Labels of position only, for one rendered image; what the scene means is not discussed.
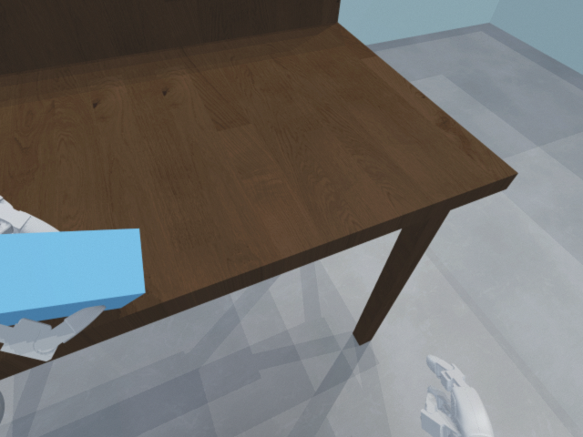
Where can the sponge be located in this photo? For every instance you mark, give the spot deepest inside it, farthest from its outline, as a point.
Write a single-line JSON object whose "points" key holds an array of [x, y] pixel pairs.
{"points": [[49, 275]]}

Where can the table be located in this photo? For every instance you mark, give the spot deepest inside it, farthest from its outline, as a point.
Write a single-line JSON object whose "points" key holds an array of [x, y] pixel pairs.
{"points": [[243, 138]]}

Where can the robot left hand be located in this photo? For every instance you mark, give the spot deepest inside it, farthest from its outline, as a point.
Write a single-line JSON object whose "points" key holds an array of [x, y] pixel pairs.
{"points": [[30, 338]]}

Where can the robot right hand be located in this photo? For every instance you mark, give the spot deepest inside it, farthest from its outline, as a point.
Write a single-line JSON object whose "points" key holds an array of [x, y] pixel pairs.
{"points": [[461, 415]]}

